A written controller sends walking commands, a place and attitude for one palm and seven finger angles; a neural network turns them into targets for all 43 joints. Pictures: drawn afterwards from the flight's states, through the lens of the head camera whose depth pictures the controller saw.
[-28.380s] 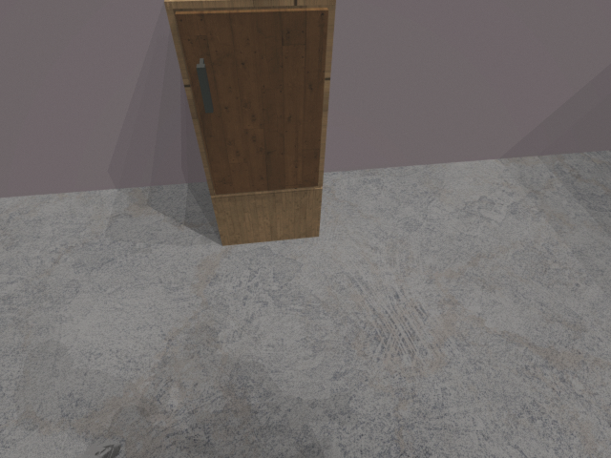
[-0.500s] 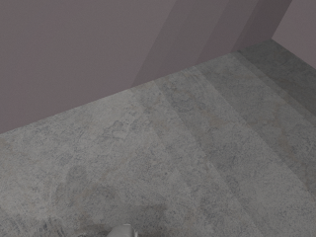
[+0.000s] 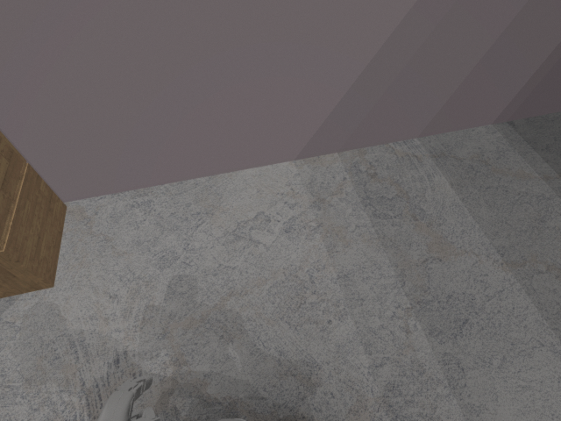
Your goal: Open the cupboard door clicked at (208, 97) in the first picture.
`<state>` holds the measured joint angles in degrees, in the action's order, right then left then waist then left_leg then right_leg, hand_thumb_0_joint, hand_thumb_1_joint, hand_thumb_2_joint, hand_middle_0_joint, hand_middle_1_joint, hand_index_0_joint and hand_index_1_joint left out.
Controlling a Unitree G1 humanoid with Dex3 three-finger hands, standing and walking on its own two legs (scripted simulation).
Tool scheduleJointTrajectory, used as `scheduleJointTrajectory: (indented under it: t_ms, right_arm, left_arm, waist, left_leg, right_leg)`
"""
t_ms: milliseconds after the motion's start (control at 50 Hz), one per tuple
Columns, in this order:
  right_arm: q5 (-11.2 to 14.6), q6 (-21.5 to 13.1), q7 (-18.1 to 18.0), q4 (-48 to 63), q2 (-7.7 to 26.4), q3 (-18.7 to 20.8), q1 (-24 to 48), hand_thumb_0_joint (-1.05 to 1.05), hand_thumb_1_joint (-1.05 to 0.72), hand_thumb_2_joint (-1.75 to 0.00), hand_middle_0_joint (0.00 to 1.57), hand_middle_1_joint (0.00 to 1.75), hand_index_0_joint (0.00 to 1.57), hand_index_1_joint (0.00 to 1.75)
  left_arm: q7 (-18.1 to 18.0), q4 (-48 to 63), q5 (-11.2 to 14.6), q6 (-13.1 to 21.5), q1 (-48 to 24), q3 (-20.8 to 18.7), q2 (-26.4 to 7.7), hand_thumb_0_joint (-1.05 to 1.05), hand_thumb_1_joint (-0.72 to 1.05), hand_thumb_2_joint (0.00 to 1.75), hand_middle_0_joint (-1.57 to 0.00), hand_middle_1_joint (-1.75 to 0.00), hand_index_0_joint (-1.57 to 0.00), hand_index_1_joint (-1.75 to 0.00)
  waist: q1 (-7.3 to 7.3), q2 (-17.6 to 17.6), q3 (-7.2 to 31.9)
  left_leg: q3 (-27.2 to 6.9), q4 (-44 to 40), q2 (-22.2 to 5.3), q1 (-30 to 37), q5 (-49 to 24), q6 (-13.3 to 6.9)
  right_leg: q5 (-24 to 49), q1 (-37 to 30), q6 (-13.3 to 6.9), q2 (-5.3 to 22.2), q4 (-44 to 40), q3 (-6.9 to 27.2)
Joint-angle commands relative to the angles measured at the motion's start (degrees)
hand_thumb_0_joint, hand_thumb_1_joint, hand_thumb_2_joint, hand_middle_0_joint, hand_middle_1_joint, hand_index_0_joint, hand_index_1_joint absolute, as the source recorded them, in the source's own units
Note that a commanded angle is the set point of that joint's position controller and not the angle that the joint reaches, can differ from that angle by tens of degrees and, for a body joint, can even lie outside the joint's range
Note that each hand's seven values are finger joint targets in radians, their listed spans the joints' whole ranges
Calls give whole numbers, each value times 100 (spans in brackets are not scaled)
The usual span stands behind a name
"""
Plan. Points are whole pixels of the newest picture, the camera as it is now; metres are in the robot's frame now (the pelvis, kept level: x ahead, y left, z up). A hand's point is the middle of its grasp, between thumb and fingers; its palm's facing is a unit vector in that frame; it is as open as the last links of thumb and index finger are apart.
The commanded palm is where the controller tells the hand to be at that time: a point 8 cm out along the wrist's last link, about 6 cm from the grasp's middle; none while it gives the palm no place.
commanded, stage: turn to face it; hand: left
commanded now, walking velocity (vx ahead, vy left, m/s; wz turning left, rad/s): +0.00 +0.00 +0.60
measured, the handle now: out of the picture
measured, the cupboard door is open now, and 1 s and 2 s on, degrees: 46 46 46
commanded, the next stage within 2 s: take the last steps up to it in 1.66 s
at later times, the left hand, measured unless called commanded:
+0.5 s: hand out of the picture -0.07 +0.22 -0.19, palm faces +0.39 -0.88 -0.25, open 7.4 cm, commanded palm none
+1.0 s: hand out of the picture -0.02 +0.19 -0.14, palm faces +0.58 -0.77 -0.27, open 7.4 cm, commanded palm none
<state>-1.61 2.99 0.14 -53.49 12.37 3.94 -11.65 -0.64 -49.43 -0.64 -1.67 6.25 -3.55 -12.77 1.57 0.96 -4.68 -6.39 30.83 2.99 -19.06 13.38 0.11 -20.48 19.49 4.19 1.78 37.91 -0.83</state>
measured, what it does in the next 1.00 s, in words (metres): steps on the spot, turning left: right foot, then left foot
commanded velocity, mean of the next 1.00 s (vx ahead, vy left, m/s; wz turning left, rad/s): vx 0.00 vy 0.00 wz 0.60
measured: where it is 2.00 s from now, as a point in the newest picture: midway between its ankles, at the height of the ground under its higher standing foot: outside the picture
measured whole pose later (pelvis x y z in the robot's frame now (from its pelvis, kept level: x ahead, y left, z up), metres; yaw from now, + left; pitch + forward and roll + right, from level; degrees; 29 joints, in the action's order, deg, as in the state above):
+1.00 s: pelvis +0.00 -0.03 +0.00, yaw +38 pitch +0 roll +1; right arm -1.3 4.7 0.9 -54.9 14.3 5.5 -10.4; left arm -1.3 -49.2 -1.2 -0.2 8.4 -2.0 -9.7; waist 1.8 2.5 -6.1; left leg -3.1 63.4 3.0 -28.9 25.1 2.3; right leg -18.3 14.7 -0.9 3.7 32.7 -5.8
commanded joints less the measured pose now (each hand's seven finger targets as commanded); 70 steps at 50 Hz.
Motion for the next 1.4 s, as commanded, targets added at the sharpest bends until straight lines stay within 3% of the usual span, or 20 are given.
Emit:
scheduleJointTrajectory:
  t_ms: [0,40,120,300,380,400,440,480,560,760,820,840,860,880,980,1160,1240,1260,1280,1380]
  right_arm:
    - [130,-156,20,676,536,242,279,0,-90,-90,20,30,20,30]
    - [42,-34,32,503,756,304,349,0,-90,-90,20,30,20,30]
    - [51,71,155,260,550,222,167,0,-90,-90,20,30,20,30]
    - [100,-8,172,434,333,86,973,0,-90,-90,20,30,20,30]
    - [102,-90,142,417,466,96,600,0,-90,-90,20,30,20,30]
    - [82,-124,151,376,625,140,318,0,-90,-90,20,30,20,30]
    - [15,-160,61,250,1791,419,-524,0,-90,-90,20,30,20,30]
    - [16,-155,-81,213,1625,358,-493,0,-90,-90,20,30,20,30]
    - [31,-230,-109,460,1181,187,314,0,-90,-90,20,30,20,30]
    - [-11,-158,-69,478,1220,273,228,0,-90,-90,20,30,20,30]
    - [40,-134,-66,541,1134,302,450,0,-90,-90,20,30,20,30]
    - [84,-142,-39,575,963,284,452,0,-90,-90,20,30,20,30]
    - [136,-157,-2,655,582,241,333,0,-90,-90,20,30,20,30]
    - [69,-143,19,696,691,263,410,0,-90,-90,20,30,20,30]
    - [43,57,146,277,568,222,247,0,-90,-90,20,30,20,30]
    - [103,-23,158,378,306,59,919,0,-90,-90,20,30,20,30]
    - [82,-136,121,235,506,80,266,0,-90,-90,20,30,20,30]
    - [44,-193,105,189,968,183,-55,0,-90,-90,20,30,20,30]
    - [3,-201,57,154,1613,340,-436,0,-90,-90,20,30,20,30]
    - [16,-245,-180,255,1053,97,209,0,-90,-90,20,30,20,30]
  left_arm:
    - [-154,239,-116,233,1051,-317,-1416,0,90,90,-20,-30,-20,-30]
    - [-174,294,-45,217,612,-209,-1116,0,90,90,-20,-30,-20,-30]
    - [-152,403,-35,253,198,-86,-673,0,90,90,-20,-30,-20,-30]
    - [-124,34,-119,226,1079,-254,-1005,0,90,90,-20,-30,-20,-30]
    - [-66,3,-88,199,1019,-327,-1180,0,90,90,-20,-30,-20,-30]
    - [-45,9,-57,182,937,-325,-1132,0,90,90,-20,-30,-20,-30]
    - [4,499,-13,124,485,-139,-528,0,90,90,-20,-30,-20,-30]
    - [-79,488,-53,21,47,-158,-569,0,90,90,-20,-30,-20,-30]
    - [23,121,-66,-6,443,-194,-647,0,90,90,-20,-30,-20,-30]
    - [-20,369,-1,43,220,-130,-502,0,90,90,-20,-30,-20,-30]
    - [-54,274,24,135,774,-171,-575,0,90,90,-20,-30,-20,-30]
    - [-87,219,-9,196,1027,-223,-811,0,90,90,-20,-30,-20,-30]
    - [-144,202,-107,234,1154,-332,-1311,0,90,90,-20,-30,-20,-30]
    - [-132,263,-91,201,1044,-253,-1426,0,90,90,-20,-30,-20,-30]
    - [-144,417,-29,257,267,-91,-663,0,90,90,-20,-30,-20,-30]
    - [-125,38,-112,222,1126,-262,-1051,0,90,90,-20,-30,-20,-30]
    - [-73,-24,-58,195,928,-320,-1122,0,90,90,-20,-30,-20,-30]
    - [-35,81,-12,163,935,-286,-925,0,90,90,-20,-30,-20,-30]
    - [2,320,14,137,716,-140,-471,0,90,90,-20,-30,-20,-30]
    - [-13,-79,-38,-8,521,-124,-528,0,90,90,-20,-30,-20,-30]
  waist:
    - [-520,-1768,969]
    - [-284,-1559,599]
    - [17,-1161,458]
    - [-466,-1352,568]
    - [-240,-1238,781]
    - [-54,-928,941]
    - [482,1751,1135]
    - [403,1280,1022]
    - [-72,763,645]
    - [-46,817,730]
    - [-337,745,915]
    - [-469,201,981]
    - [-508,-1394,1037]
    - [-485,-1477,813]
    - [-20,-1210,457]
    - [-464,-1364,526]
    - [-61,-1079,837]
    - [135,-63,1124]
    - [373,1703,1123]
    - [-58,756,668]
  left_leg:
    - [306,1805,273,-1750,1846,207]
    - [99,3803,-173,-1598,1874,206]
    - [464,4084,-413,-1466,741,387]
    - [1082,1636,-403,-872,1412,348]
    - [1314,249,-234,200,684,187]
    - [1164,-489,-316,939,43,105]
    - [-1881,-957,-2714,2259,-3576,-1252]
    - [-1527,-910,-2408,1773,-2873,-1303]
    - [-536,-1081,-1563,1117,-2462,-855]
    - [-1283,-851,-1376,720,-1997,-936]
    - [-1372,-347,-1105,106,-1834,-702]
    - [-1101,108,-752,-539,-981,-394]
    - [-61,1390,64,-1648,1094,62]
    - [254,2802,156,-1640,2247,163]
    - [401,4172,-395,-1497,781,358]
    - [1128,1597,-329,-750,1376,290]
    - [1235,-313,-241,771,148,115]
    - [365,-730,-980,1815,-1040,-204]
    - [-1683,-954,-2560,2283,-3303,-1089]
    - [-431,-986,-1825,1290,-3324,-1037]
  right_leg:
    - [1378,-2371,-979,2357,-2240,2144]
    - [1751,-1176,-1341,2380,-2141,1836]
    - [2460,-1083,-929,1559,-1875,65]
    - [3550,-1827,-1086,1983,-1363,-385]
    - [3388,-1451,-820,1997,-719,-751]
    - [3018,-1020,-582,1886,-82,-942]
    - [-1947,1564,69,651,2180,-928]
    - [-1431,1766,0,620,2882,-42]
    - [-220,1373,78,497,2872,51]
    - [-420,281,18,-22,678,-73]
    - [496,-1039,-66,-123,-894,-122]
    - [875,-1876,-173,348,-1659,251]
    - [1200,-2550,-720,1920,-2097,1794]
    - [1772,-1771,-1267,2735,-2121,2065]
    - [2457,-1121,-947,1594,-1862,162]
    - [3803,-1734,-1072,1944,-1311,-409]
    - [3121,-1111,-654,1826,-363,-831]
    - [1933,-160,-317,1461,627,-1097]
    - [-1717,1324,43,633,1885,-1025]
    - [-553,1212,-10,520,2851,62]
